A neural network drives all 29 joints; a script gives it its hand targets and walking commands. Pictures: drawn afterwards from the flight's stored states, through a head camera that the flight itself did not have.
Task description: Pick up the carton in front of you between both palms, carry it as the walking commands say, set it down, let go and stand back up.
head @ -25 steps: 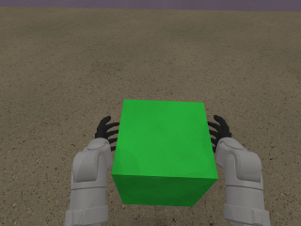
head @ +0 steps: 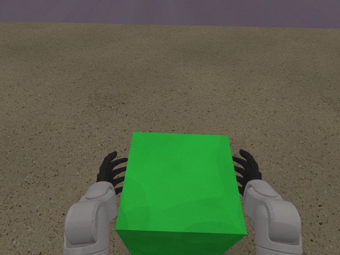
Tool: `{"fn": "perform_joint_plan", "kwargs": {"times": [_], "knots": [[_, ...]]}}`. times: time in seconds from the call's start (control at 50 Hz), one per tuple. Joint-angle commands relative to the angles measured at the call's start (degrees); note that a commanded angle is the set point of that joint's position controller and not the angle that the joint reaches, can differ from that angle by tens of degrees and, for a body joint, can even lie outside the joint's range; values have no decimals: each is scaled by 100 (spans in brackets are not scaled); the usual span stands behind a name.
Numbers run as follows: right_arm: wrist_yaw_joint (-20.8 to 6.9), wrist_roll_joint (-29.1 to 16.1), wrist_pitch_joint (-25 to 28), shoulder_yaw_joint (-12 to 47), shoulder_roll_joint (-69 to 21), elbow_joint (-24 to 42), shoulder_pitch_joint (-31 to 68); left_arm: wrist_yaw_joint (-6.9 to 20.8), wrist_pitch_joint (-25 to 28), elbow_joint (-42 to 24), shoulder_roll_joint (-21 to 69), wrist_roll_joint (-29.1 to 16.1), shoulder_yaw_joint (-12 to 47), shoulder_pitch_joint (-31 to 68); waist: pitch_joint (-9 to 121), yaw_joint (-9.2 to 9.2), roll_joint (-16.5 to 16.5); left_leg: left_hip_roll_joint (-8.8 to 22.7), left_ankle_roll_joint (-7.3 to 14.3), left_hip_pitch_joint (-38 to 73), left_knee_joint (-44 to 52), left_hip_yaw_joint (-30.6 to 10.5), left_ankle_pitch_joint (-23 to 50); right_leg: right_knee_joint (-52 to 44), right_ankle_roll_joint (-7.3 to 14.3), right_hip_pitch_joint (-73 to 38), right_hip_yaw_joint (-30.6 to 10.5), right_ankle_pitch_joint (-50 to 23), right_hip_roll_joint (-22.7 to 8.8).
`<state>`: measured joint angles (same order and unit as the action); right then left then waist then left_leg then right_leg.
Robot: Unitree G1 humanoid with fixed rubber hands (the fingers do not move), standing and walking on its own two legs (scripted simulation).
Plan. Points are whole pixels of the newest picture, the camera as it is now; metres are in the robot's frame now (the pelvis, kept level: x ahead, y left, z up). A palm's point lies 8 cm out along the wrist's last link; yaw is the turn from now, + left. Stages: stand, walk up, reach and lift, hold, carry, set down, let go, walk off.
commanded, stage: carry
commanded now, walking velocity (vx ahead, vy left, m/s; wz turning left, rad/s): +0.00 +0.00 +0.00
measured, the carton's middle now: (177, 199) +0.28 +0.00 +0.01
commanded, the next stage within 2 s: none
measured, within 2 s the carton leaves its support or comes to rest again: neither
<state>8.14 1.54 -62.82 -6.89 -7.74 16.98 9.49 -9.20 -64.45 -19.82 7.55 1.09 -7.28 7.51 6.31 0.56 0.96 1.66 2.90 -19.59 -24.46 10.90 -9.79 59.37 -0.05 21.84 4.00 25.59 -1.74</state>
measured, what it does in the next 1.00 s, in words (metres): walks ahead: right foot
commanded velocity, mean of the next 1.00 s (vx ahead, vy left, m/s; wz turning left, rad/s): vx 0.00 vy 0.00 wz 0.00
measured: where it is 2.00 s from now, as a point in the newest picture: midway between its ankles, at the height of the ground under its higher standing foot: outside the picture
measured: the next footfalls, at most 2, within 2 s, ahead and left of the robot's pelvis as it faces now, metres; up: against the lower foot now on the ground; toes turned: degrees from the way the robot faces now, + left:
right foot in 0.26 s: +0.27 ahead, -0.11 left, +0.00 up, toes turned -9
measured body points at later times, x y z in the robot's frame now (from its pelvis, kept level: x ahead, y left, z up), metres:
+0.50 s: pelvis +0.18 -0.03 -0.01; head +0.15 -0.04 +0.44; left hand +0.42 +0.14 +0.09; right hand +0.44 -0.17 +0.08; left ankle +0.06 +0.09 -0.74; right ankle +0.23 -0.11 -0.74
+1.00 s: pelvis +0.15 -0.01 -0.01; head +0.12 -0.01 +0.44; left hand +0.41 +0.15 +0.05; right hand +0.44 -0.15 +0.05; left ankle +0.06 +0.09 -0.74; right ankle +0.23 -0.11 -0.74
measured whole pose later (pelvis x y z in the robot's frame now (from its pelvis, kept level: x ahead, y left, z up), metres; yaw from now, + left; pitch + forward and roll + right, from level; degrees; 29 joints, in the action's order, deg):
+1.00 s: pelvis +0.15 -0.01 -0.01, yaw +3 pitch +1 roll +0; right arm 3.4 9.5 -58.9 -5.6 -7.4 7.7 6.5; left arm -4.0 -59.4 -8.5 7.3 8.8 -4.6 5.5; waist 7.4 -0.2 -0.6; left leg 2.2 -0.1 -7.6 -30.2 6.2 -24.0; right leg 30.6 2.3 21.9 11.8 9.9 -3.8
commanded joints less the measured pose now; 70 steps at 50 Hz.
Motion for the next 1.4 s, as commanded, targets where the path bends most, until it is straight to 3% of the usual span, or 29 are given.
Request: {"fn": "perform_joint_plan", "kwargs": {"times": [0.0,0.06,0.12,0.16,0.2,0.22,0.24,0.26,0.28,0.3,0.32,0.36,0.38,0.44,0.5,0.58,0.74,0.86,1.02,1.24,1.38], "knots": [[-570,-1390,-145,3699,-4885,1079,2000,617,3,-1011,4872,-1458,3985,2504,1496,20,-473,1766,466,2445,927,-1657,2972,-461,-67,1307,-170,-409,-398],[-716,-1514,-186,3851,-4960,1481,1577,685,-7,-1312,5038,-1440,4120,1916,1511,-27,-912,1372,360,2191,776,-783,3808,-1585,-178,681,214,-810,-98],[-808,-1485,-312,3861,-4774,1598,1047,710,-133,-1520,4866,-1357,4172,1450,1415,2,-1201,1203,232,2117,622,-357,4332,-2488,-172,323,528,-1639,83],[-823,-1454,-402,3865,-4554,1629,970,729,-240,-1606,4617,-1362,4167,1439,1311,31,-1163,1095,135,1914,453,-243,3774,-2894,-167,-75,667,-2249,96],[-805,-1416,-496,3871,-4350,1663,1013,743,-339,-1617,4379,-1364,4105,1359,1100,-36,-857,924,-63,1424,-30,-89,2785,-3706,-171,-827,798,-3139,71],[-783,-1380,-544,3857,-4229,1634,1029,746,-393,-1618,4246,-1348,4039,1370,971,-51,-687,846,-223,1032,-216,-143,2117,-3964,-127,-1294,654,-3579,-118],[-743,-1342,-590,3825,-4067,1562,1022,745,-459,-1576,4052,-1326,3942,1371,1031,-44,-391,753,-412,500,-509,-177,1044,-3761,-72,-1944,139,-4833,-695],[-699,-1356,-662,3853,-3944,1569,1049,736,-506,-1477,3906,-1288,3875,1424,1184,-28,229,529,-586,58,-763,-343,-522,-3340,335,-2522,-560,-6858,-1476],[-672,-1379,-736,3876,-3892,1612,1065,724,-515,-1308,3899,-1296,3806,1326,1441,-89,726,430,-627,-85,-839,-498,-1400,-3316,759,-2790,-945,-6901,-1784],[-674,-1407,-772,3922,-3939,1649,1140,730,-510,-1177,3982,-1283,3742,1182,1513,-94,914,397,-641,57,-861,-526,-1632,-3591,869,-2564,-1135,-6241,-1803],[-692,-1447,-775,3976,-4066,1654,1227,749,-495,-1136,4115,-1275,3711,1191,1572,-66,885,389,-622,355,-528,-589,-1699,-3764,816,-2316,-1079,-5511,-1676],[-734,-1461,-728,4041,-4359,1643,1333,810,-451,-1138,4367,-1295,3739,1287,1516,-56,606,471,-580,820,131,-609,-1005,-3752,499,-1909,-608,-4405,-1282],[-744,-1436,-689,4046,-4480,1622,1442,843,-430,-1223,4449,-1339,3798,1488,1453,-55,340,604,-556,832,141,-699,-484,-3538,395,-1875,-305,-4375,-1098],[-742,-1410,-648,3993,-4483,1515,1381,847,-403,-1234,4489,-1405,3868,1551,1576,-73,133,666,-521,1043,-190,-669,619,-3093,361,-1780,-124,-4986,-914],[-719,-1330,-648,3884,-4411,1417,1117,822,-426,-1251,4431,-1393,3912,1433,1609,-71,-78,673,-502,1030,-276,-682,1078,-2872,390,-1736,-59,-5133,-901],[-746,-1236,-646,3820,-4325,1285,1083,844,-441,-1189,4364,-1361,3967,1495,1407,-72,-188,710,-438,997,-297,-743,1314,-2778,360,-1469,19,-4714,-853],[-1014,-1069,-383,3770,-4108,713,1499,1075,-188,-532,4162,-1043,3851,1779,1029,-74,-189,739,-294,762,-198,-863,1005,-2865,301,-1239,66,-3728,-808],[-1206,-820,141,3532,-4160,14,1844,1294,325,123,4192,-800,3592,2115,866,-80,-172,708,-222,559,18,-910,208,-3085,262,-1213,3,-2977,-812],[-1454,-416,957,3066,-4350,-1072,2136,1555,1142,1192,4318,-428,3153,2428,867,-69,-154,673,-145,393,100,-966,-256,-3209,231,-1184,-23,-2510,-808],[-1892,35,2363,2446,-4671,-2666,2861,1944,2568,2725,4661,33,2539,3148,1061,-65,-112,629,-68,376,47,-1020,-352,-3220,218,-1216,-30,-2485,-830],[-2024,-86,2670,2771,-5128,-2701,3063,2086,2876,2764,5140,-87,2834,3378,1328,-57,-93,610,-56,518,-123,-1010,-12,-3143,253,-1302,-13,-2792,-846]]}}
